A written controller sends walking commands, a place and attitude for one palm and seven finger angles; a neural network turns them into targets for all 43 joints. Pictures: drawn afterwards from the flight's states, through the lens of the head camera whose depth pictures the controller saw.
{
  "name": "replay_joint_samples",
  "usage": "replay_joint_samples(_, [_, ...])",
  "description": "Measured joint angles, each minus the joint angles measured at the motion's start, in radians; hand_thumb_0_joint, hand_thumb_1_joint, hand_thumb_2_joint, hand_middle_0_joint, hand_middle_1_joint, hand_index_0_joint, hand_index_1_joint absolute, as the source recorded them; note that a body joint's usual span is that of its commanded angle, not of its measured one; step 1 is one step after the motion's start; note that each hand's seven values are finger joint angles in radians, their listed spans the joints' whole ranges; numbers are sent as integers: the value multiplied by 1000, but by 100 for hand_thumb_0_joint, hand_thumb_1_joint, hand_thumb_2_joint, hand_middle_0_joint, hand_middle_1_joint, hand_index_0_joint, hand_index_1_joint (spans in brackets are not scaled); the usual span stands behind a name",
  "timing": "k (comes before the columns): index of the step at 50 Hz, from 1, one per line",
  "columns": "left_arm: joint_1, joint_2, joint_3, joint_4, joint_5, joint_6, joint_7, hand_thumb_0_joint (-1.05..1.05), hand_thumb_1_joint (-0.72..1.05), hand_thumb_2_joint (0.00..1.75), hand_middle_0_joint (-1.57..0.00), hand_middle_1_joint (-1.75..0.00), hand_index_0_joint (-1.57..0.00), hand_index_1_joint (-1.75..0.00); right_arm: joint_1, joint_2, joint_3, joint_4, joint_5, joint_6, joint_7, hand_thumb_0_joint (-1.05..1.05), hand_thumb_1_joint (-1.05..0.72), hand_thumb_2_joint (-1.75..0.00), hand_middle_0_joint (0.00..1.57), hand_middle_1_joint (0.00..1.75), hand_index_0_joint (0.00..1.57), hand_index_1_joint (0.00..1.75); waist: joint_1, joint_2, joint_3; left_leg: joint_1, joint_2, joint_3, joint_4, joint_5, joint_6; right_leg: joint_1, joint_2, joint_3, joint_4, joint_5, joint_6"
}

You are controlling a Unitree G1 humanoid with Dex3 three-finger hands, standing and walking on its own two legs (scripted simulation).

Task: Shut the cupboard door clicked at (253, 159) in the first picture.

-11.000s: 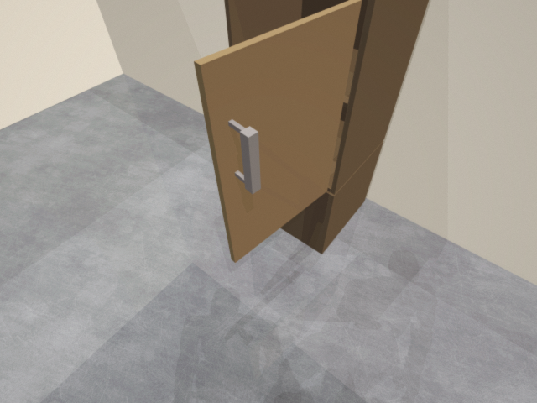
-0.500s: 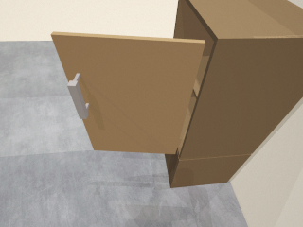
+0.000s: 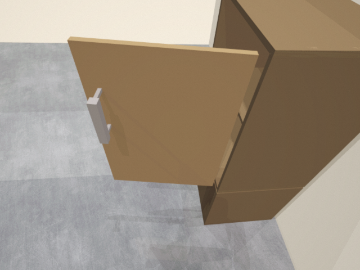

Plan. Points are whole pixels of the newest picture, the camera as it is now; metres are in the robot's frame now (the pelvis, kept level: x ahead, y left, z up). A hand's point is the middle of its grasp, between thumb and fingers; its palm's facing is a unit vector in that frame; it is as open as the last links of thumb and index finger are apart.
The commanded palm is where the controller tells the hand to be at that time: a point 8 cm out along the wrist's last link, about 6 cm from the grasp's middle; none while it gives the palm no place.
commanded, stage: raise the hand and make a fist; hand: left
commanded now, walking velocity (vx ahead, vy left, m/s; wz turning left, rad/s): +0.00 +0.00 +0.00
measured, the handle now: (102, 116) +0.47 +0.25 +0.05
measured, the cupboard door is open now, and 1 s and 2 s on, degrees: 82 82 82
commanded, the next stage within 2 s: bring the fist close to the handle in 1.86 s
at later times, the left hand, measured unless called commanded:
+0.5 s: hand (100, 268) +0.13 +0.17 -0.03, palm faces +0.11 -0.99 -0.06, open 5.5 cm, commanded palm +0.12 +0.22 -0.03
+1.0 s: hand (99, 235) +0.18 +0.18 +0.01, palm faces +0.01 -1.00 -0.02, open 3.4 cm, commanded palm +0.16 +0.23 +0.02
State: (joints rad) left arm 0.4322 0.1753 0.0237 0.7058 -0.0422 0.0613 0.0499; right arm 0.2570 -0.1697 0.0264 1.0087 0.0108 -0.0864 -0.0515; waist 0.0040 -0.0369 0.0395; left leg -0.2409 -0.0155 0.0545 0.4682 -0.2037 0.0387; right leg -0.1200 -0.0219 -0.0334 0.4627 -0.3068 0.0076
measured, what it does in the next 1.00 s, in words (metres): lowers itself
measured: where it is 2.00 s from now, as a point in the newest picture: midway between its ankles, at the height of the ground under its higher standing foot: outside the picture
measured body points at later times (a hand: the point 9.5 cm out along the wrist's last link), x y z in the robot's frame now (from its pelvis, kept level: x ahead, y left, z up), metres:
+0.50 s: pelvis -0.04 -0.04 -0.10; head +0.01 -0.02 +0.35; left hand +0.12 +0.22 -0.02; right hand +0.20 -0.25 -0.15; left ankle +0.03 +0.09 -0.74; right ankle -0.03 -0.12 -0.74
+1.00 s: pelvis -0.02 -0.01 -0.07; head +0.03 +0.00 +0.38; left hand +0.18 +0.23 +0.01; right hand +0.16 -0.25 -0.14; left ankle +0.03 +0.09 -0.74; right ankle -0.03 -0.12 -0.74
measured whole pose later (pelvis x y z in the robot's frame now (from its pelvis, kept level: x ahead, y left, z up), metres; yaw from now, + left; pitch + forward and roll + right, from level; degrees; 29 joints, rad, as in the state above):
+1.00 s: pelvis -0.02 -0.01 -0.07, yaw +1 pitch +11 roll -2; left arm 0.48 0.24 0.13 -0.15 -0.30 -0.34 -0.23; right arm 0.27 -0.25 -0.01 0.53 0.03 -0.20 -0.07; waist 0.00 0.03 -0.11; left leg -0.79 0.02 0.01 1.03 -0.43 0.03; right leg -0.66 0.01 -0.07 1.00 -0.53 -0.02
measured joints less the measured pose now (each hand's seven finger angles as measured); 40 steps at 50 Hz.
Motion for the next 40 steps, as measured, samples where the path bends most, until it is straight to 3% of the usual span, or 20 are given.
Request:
replay_joint_samples(3, [94,27,-16,-451,-71,-79,41,2,91,90,-21,-31,-21,-31,49,-17,-3,-125,16,-146,-9,1,-91,-90,20,30,20,30,-14,4,-34,-44,-17,1,37,-9,0,-88,-17,-9,128,-32,-20])
replay_joint_samples(6, [-1,11,16,-582,-105,-247,3,1,91,90,-23,-34,-23,-34,33,-45,-24,-227,3,-208,20,1,-91,-90,20,30,20,30,-48,33,-85,-184,-26,-21,166,-44,1,-202,-20,-20,208,-91,-13])
replay_joint_samples(10, [-79,-17,69,-588,-177,-542,-191,1,92,90,-27,-39,-28,-39,-36,-55,-54,-330,-16,-205,68,1,-90,-90,20,30,20,30,-41,31,-173,-421,4,-7,382,-119,-9,-450,1,-4,432,-151,-19])
replay_joint_samples(12, [-70,-17,77,-592,-193,-620,-289,0,91,90,-30,-42,-31,-42,-64,-55,-69,-387,-11,-185,79,1,-90,-90,20,30,20,30,-30,15,-189,-516,17,-4,488,-158,-8,-547,10,0,541,-193,-23])
replay_joint_samples(15, [-6,-5,73,-616,-213,-568,-348,0,91,90,-35,-48,-36,-48,-87,-68,-76,-468,8,-145,68,1,-90,-90,20,30,20,30,-9,3,-186,-604,24,-15,601,-201,-24,-628,14,-12,653,-232,-40])
replay_joint_samples(18, [83,18,80,-661,-213,-495,-310,1,90,90,-41,-53,-42,-53,-88,-79,-75,-516,14,-132,40,1,-90,-90,20,30,20,30,17,11,-189,-660,31,-43,668,-228,-30,-668,23,-38,706,-273,-50])
replay_joint_samples(21, [143,44,94,-746,-214,-518,-255,1,90,90,-47,-59,-47,-59,-82,-78,-65,-523,11,-152,18,1,-90,-90,20,30,20,30,39,30,-186,-693,39,-78,709,-245,-42,-680,35,-71,722,-286,-61])
replay_joint_samples(24, [127,57,106,-811,-235,-576,-266,2,90,90,-52,-65,-52,-65,-80,-72,-41,-497,9,-173,4,1,-90,-90,20,30,20,30,48,50,-184,-719,44,-107,735,-254,-49,-689,45,-98,728,-291,-69])
replay_joint_samples(27, [58,63,108,-824,-253,-553,-326,2,90,90,-57,-71,-58,-71,-76,-56,-19,-469,18,-167,-6,1,-90,-90,20,30,20,30,45,67,-182,-726,49,-116,737,-256,-53,-692,51,-106,720,-289,-70])
replay_joint_samples(30, [13,70,110,-810,-262,-441,-369,1,90,90,-63,-77,-63,-77,-54,-33,-8,-458,28,-137,-14,1,-90,-90,20,30,20,30,29,74,-181,-696,50,-102,702,-249,-55,-670,51,-92,690,-280,-64])
replay_joint_samples(33, [20,71,128,-800,-268,-355,-360,1,90,90,-68,-83,-69,-83,-18,-16,-9,-458,28,-110,-20,1,-90,-90,20,30,21,30,9,75,-183,-644,51,-78,647,-241,-48,-630,50,-67,642,-264,-55])
replay_joint_samples(36, [48,63,152,-803,-276,-356,-329,2,90,90,-74,-89,-74,-89,18,-19,-18,-458,23,-101,-21,1,-90,-90,20,30,21,30,-3,72,-183,-602,49,-59,600,-232,-41,-596,47,-49,600,-251,-48])
replay_joint_samples(40, [72,56,164,-820,-284,-421,-313,2,90,90,-81,-97,-82,-97,43,-46,-34,-455,19,-106,-16,1,-90,-90,20,30,20,30,-6,69,-179,-585,43,-49,578,-228,-32,-580,41,-40,576,-243,-40])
